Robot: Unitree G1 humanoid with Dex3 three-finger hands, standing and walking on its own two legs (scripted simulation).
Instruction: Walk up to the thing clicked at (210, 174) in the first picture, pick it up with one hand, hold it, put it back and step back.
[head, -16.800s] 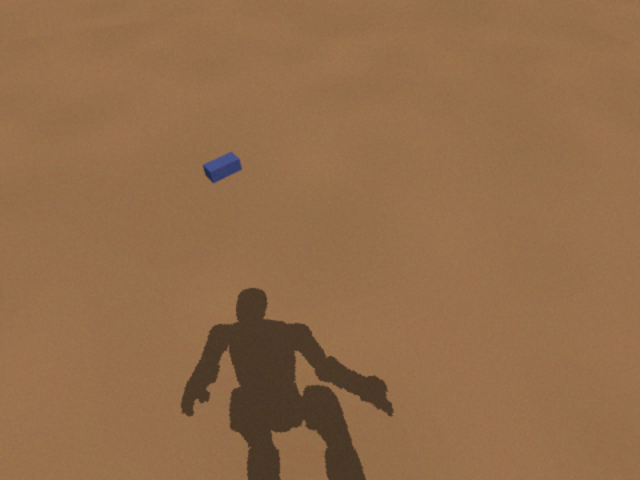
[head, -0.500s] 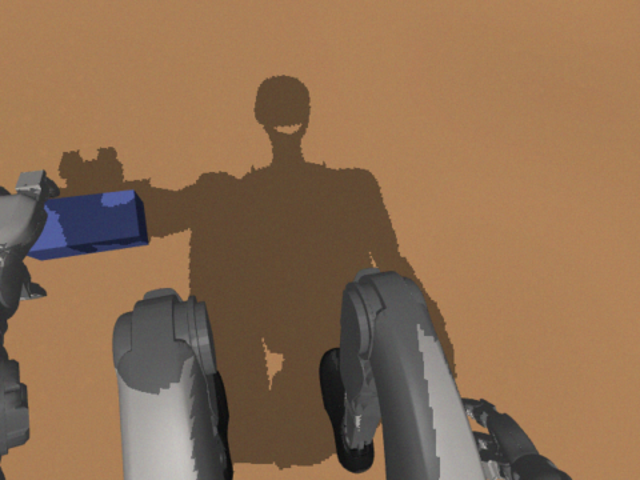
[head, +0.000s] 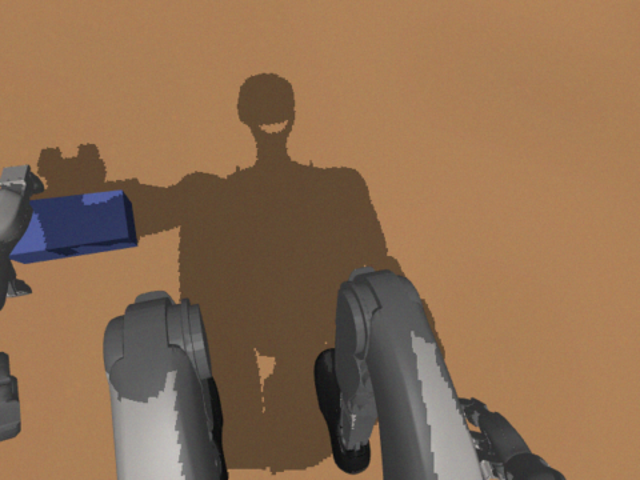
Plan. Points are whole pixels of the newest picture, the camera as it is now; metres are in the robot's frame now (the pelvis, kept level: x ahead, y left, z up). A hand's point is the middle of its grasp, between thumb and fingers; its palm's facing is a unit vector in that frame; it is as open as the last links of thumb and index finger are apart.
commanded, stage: rise first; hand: left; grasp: from above
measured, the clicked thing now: (73, 227) +0.44 +0.33 -0.29
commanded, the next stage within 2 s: approach in 1.12 s
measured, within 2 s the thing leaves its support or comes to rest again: neither
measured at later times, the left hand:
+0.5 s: hand out of the picture +0.40 +0.37 -0.17, palm faces -0.45 -0.09 -0.89, open 14.1 cm
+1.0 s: hand out of the picture +0.40 +0.37 -0.16, palm faces -0.44 -0.09 -0.89, open 14.1 cm
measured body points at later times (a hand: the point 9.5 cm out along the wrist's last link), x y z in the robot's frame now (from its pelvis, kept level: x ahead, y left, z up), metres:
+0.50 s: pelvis +0.00 +0.00 +0.00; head +0.23 +0.09 +0.38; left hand +0.42 +0.37 -0.12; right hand +0.09 -0.27 -0.11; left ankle +0.08 +0.13 -0.29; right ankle +0.09 -0.11 -0.29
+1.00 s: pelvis +0.00 +0.00 +0.00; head +0.22 +0.09 +0.38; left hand +0.42 +0.37 -0.11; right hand +0.09 -0.27 -0.10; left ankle +0.08 +0.13 -0.29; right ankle +0.09 -0.11 -0.29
